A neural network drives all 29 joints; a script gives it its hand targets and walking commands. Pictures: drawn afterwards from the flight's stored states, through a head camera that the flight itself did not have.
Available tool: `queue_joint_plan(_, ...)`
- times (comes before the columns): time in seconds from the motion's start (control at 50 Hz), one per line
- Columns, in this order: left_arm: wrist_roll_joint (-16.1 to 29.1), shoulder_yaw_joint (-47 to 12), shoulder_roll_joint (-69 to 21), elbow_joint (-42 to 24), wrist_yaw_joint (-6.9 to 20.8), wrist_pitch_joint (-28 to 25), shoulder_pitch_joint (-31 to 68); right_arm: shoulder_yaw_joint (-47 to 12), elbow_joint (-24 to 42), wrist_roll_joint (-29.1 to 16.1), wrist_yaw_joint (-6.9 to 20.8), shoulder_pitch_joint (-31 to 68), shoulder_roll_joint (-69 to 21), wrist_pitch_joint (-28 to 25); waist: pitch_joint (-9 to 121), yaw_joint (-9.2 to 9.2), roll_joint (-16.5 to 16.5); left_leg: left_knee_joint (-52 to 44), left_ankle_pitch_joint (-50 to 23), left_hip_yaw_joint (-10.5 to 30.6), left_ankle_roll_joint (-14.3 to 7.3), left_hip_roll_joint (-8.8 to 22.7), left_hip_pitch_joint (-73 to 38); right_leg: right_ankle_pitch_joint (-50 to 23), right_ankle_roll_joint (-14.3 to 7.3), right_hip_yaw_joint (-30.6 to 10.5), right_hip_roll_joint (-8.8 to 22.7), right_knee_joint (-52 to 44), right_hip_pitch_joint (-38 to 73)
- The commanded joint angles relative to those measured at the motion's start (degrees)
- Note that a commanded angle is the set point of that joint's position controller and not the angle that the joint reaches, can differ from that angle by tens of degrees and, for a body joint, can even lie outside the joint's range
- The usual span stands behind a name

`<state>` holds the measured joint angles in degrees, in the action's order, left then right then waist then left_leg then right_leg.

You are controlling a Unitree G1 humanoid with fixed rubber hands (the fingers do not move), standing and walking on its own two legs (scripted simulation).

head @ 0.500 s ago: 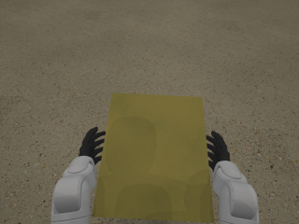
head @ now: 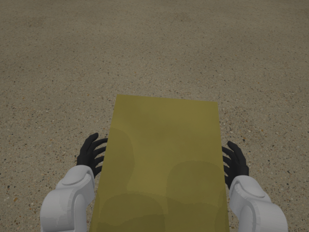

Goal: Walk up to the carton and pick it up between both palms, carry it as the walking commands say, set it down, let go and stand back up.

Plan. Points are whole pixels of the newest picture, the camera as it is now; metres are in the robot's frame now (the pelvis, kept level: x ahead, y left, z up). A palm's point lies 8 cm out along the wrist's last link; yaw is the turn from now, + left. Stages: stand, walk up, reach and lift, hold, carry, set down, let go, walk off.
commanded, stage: carry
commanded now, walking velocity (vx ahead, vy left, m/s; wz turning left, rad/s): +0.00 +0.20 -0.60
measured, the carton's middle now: (160, 171) +0.28 +0.00 +0.01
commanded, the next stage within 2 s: none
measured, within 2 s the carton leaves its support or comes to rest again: neither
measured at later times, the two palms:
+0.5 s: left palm (83, 176) +0.22 +0.17 +0.08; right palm (236, 220) +0.15 -0.14 +0.09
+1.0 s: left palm (99, 186) +0.20 +0.13 +0.09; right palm out of the picture +0.02 -0.14 +0.08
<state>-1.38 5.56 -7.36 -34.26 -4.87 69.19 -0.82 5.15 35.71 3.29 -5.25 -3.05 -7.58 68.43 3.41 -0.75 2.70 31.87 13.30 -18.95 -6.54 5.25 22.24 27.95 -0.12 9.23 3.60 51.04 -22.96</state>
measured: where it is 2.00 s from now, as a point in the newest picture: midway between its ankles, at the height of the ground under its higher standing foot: outside the picture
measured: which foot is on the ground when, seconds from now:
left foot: down 0.00-0.08, up 0.10-0.42, down 0.44-0.78, up 0.80-1.00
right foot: up 0.00-0.04, down 0.06-0.46, up 0.48-0.76, down 0.78-1.00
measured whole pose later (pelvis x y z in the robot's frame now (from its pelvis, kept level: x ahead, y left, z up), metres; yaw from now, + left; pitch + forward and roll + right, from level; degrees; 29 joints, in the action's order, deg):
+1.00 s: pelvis -0.08 +0.12 +0.00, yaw -34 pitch +3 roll +2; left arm -2.5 5.1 -7.7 -35.2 -3.9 68.0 -4.3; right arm 4.5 36.0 2.6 -5.9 -3.5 -7.6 69.6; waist 1.4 0.3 0.3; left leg 62.3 23.8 -2.9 5.2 4.8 32.8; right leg 14.9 -2.2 2.3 1.9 33.1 -21.3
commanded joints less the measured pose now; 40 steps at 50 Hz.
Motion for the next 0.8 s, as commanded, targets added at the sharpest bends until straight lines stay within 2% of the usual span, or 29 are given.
queue_joint_plan(0.0, 16.0, -39.1, -41.6, -4.2, 5.7, 0.7, 18.7, -40.2, 4.5, -16.4, 5.3, 19.7, -39.2, 0.6, 14.8, -0.96, 5.9, -5.6, -15.8, 12.4, 1.0, 13.1, -15.3, -4.0, -0.9, 3.6, -1.2, -11.7, 2.5)
queue_joint_plan(0.02, 16.1, -38.8, -41.8, -4.0, 5.8, 0.9, 19.5, -40.2, 4.2, -16.2, 5.2, 19.5, -39.0, 0.7, 13.0, -1.40, 3.3, -1.9, -13.3, 10.6, 2.9, 12.0, -12.2, -8.7, -1.4, 2.6, -0.3, -20.6, 5.5)
queue_joint_plan(0.04, 16.2, -38.4, -41.7, -3.3, 6.0, 1.0, 19.1, -40.0, 4.1, -16.2, 5.1, 19.9, -38.8, 0.9, 11.8, -2.18, -2.6, 4.8, -6.8, 9.4, 5.3, 10.2, -4.4, -11.2, -2.4, -3.1, 3.7, -26.7, 12.1)
queue_joint_plan(0.06, 16.2, -37.7, -41.0, -2.4, 6.0, 1.0, 17.2, -39.9, 4.4, -15.8, 5.0, 20.2, -38.5, 1.2, 10.6, -2.73, -12.1, 14.0, 12.3, 10.6, 8.4, 7.1, 9.2, -15.6, -4.8, -18.6, 14.0, -30.0, 18.6)
queue_joint_plan(0.08, 15.2, -36.7, -38.7, -1.4, 6.0, 0.9, 16.0, -41.9, 5.9, -16.1, 5.1, 22.6, -37.4, 1.9, 6.4, -2.13, -23.9, 23.3, 22.0, 12.3, 10.9, 0.7, 18.8, -28.9, -12.6, -38.1, 25.4, -35.3, 13.0)
queue_joint_plan(0.1, 15.9, -38.4, -39.1, -2.1, 6.1, 1.4, 17.3, -41.2, 3.4, -16.4, 5.1, 22.0, -39.0, 1.9, 4.6, -1.13, -14.4, 31.4, 20.4, 17.9, 10.9, 2.1, 19.7, -30.5, -13.9, -35.2, 24.6, -34.6, 11.0)
queue_joint_plan(0.12, 16.6, -39.6, -40.0, -3.7, 6.4, 1.0, 20.9, -41.1, 3.0, -16.9, 5.1, 23.7, -40.6, 1.5, 4.9, -0.77, -9.9, 33.4, 17.0, 19.0, 10.9, 2.9, 19.3, -26.8, -12.2, -29.4, 22.4, -33.0, 10.8)
queue_joint_plan(0.14, 17.0, -40.3, -41.3, -5.3, 6.7, 0.4, 23.2, -41.7, 3.4, -17.2, 5.2, 25.2, -42.4, 1.0, 4.8, -0.62, -7.6, 34.0, 12.6, 18.5, 11.1, 3.1, 18.0, -26.9, -10.2, -24.1, 19.3, -31.4, 10.1)
queue_joint_plan(0.18, 17.8, -40.8, -43.4, -7.2, 7.1, -0.5, 24.6, -42.3, 4.5, -18.1, 5.3, 25.7, -44.8, -0.1, 5.7, -0.40, -8.5, 32.0, 8.6, 16.7, 12.1, 1.6, 14.8, -30.4, -7.7, -19.1, 14.5, -28.4, 9.4)
queue_joint_plan(0.24, 16.6, -39.7, -41.6, -7.1, 6.8, -1.1, 19.1, -43.2, 5.7, -18.6, 4.8, 23.2, -44.2, -0.7, 9.5, -0.84, -12.5, 26.4, 11.7, 14.8, 12.7, -1.1, 13.7, -46.5, -7.6, -20.0, 13.9, -25.1, 14.5)
queue_joint_plan(0.28, 15.9, -39.3, -39.6, -7.2, 6.5, -1.2, 16.2, -43.5, 5.6, -18.6, 4.5, 21.0, -43.3, -0.7, 11.3, -1.11, -14.5, 21.8, 12.9, 14.7, 12.4, -1.9, 12.7, -52.5, -7.4, -20.9, 13.9, -23.3, 17.2)
queue_joint_plan(0.32, 15.4, -39.3, -37.9, -7.7, 6.2, -1.2, 14.6, -43.3, 5.4, -18.5, 4.4, 19.4, -42.3, -0.5, 12.0, -1.24, -16.0, 16.2, 13.5, 14.2, 12.1, -2.8, 10.3, -52.3, -6.8, -21.4, 13.5, -22.4, 17.1)
queue_joint_plan(0.38, 15.3, -40.2, -36.6, -8.8, 5.9, -1.0, 14.7, -42.6, 5.3, -18.2, 4.4, 17.7, -41.0, -0.5, 12.8, -1.10, -18.1, 4.2, 11.9, 13.3, 11.1, -4.4, 2.7, -47.0, -5.2, -22.3, 12.3, -21.3, 12.8)
queue_joint_plan(0.4, 15.6, -40.8, -36.5, -9.0, 5.8, -0.9, 15.3, -42.1, 4.9, -17.9, 4.4, 16.9, -40.6, -0.6, 14.1, -0.57, -16.5, -3.1, 8.0, 12.6, 10.5, -3.9, -3.7, -43.9, -4.0, -20.9, 11.2, -19.1, 9.3)
queue_joint_plan(0.42, 15.7, -41.4, -36.5, -8.9, 5.6, -0.9, 15.8, -41.3, 4.3, -17.4, 4.5, 16.2, -40.1, -0.7, 16.0, -0.22, -12.9, -9.2, 3.4, 13.1, 9.4, -1.3, -11.5, -37.6, -2.4, -18.6, 9.1, -15.6, 4.7)
queue_joint_plan(0.44, 15.6, -41.8, -36.6, -8.5, 5.4, -0.8, 16.2, -40.3, 3.7, -16.9, 4.5, 16.2, -38.8, -0.7, 16.1, -0.14, -4.3, -13.8, -4.2, 20.2, 7.2, 7.5, -18.7, -23.7, -0.5, -13.6, 5.3, -6.8, -3.2)
queue_joint_plan(0.46, 15.8, -43.3, -37.2, -10.0, 5.5, -0.6, 17.0, -38.8, 3.4, -16.5, 4.6, 15.1, -37.9, -1.5, 13.8, 0.43, 18.4, -13.1, -18.4, 34.2, 1.0, 22.6, -22.2, 5.3, 3.0, -4.3, -3.7, 4.6, -18.7)
queue_joint_plan(0.48, 16.7, -44.0, -37.7, -9.5, 5.8, -0.4, 17.6, -39.4, 5.2, -17.3, 4.7, 16.6, -38.4, -1.7, 13.2, 0.10, 16.8, -11.2, -25.6, 32.1, -2.1, 23.2, -17.0, 12.1, 2.3, -5.9, -1.1, 16.8, -16.4)
queue_joint_plan(0.5, 17.3, -44.3, -39.0, -9.3, 6.3, -0.4, 19.6, -39.3, 4.8, -16.7, 4.9, 18.0, -39.3, -1.7, 11.3, 0.26, 11.0, -10.8, -21.3, 28.0, -1.6, 20.2, -12.0, 8.6, 2.0, -7.3, -0.4, 22.0, -14.7)
queue_joint_plan(0.52, 18.2, -44.9, -40.1, -9.5, 6.6, -0.7, 21.7, -39.0, 4.4, -16.2, 5.1, 18.9, -40.1, -2.0, 9.2, 0.56, 7.2, -11.2, -17.5, 21.2, -0.8, 16.7, -8.7, 3.1, 1.9, -7.3, 0.3, 25.0, -13.8)
queue_joint_plan(0.54, 18.7, -45.3, -40.7, -10.3, 6.7, -1.0, 23.2, -39.0, 5.0, -16.3, 5.2, 19.9, -40.8, -2.3, 8.4, 0.66, 7.0, -10.9, -15.7, 17.4, -0.3, 13.7, -8.3, -1.2, 1.8, -7.2, 0.5, 23.2, -14.0)
queue_joint_plan(0.58, 18.5, -45.4, -41.3, -10.2, 6.4, -1.4, 22.4, -39.7, 6.6, -16.8, 5.3, 20.2, -41.0, -2.6, 9.9, 0.34, 8.6, -9.0, -17.4, 14.0, 0.1, 11.6, -11.7, -2.9, 2.3, -4.5, 0.0, 15.8, -13.1)
queue_joint_plan(0.64, 17.3, -44.2, -39.5, -8.9, 5.7, -0.9, 19.3, -40.4, 7.1, -16.7, 5.0, 18.6, -39.0, -1.8, 12.9, 0.61, 9.1, -6.8, -21.3, 14.3, -1.4, 14.4, -15.1, 0.3, 1.8, -1.4, -1.0, 5.7, -8.6)
queue_joint_plan(0.68, 16.5, -42.6, -38.0, -7.1, 5.5, -0.3, 17.6, -40.9, 6.7, -16.3, 4.8, 17.6, -37.6, -1.0, 13.8, 0.80, 8.7, -5.0, -20.9, 14.4, -1.5, 15.3, -15.4, -0.2, 1.4, -0.1, -2.1, -0.1, -4.9)
queue_joint_plan(0.72, 15.9, -41.1, -37.3, -5.2, 5.6, 0.3, 16.6, -41.4, 6.5, -16.2, 4.5, 17.8, -36.8, -0.3, 13.6, 0.19, 6.6, -1.5, -18.4, 12.2, 0.0, 14.9, -14.7, -5.3, 0.9, 1.7, -3.1, -10.6, -0.4)
queue_joint_plan(0.74, 15.7, -40.4, -37.2, -4.5, 5.8, 0.5, 16.7, -41.4, 6.1, -16.2, 4.5, 18.0, -36.5, 0.1, 12.7, -0.42, 3.3, 2.4, -15.4, 10.0, 2.0, 13.7, -12.0, -12.2, 0.6, 1.0, -2.4, -20.4, 4.0)
queue_joint_plan(0.76, 15.6, -39.6, -37.0, -3.6, 6.0, 0.8, 16.6, -41.4, 5.6, -16.3, 4.4, 18.6, -36.4, 0.3, 11.0, -0.98, -2.8, 9.6, -10.9, 8.6, 5.1, 11.0, -4.6, -15.2, -0.4, -5.3, 2.1, -27.4, 10.8)
queue_joint_plan(0.78, 15.3, -38.6, -36.5, -2.5, 6.1, 0.9, 15.4, -41.8, 5.8, -16.2, 4.2, 19.7, -36.8, 0.6, 9.1, -0.91, -14.3, 18.4, 11.9, 8.9, 9.0, 6.5, 11.0, -34.6, -3.4, -22.3, 14.9, -29.6, 19.2)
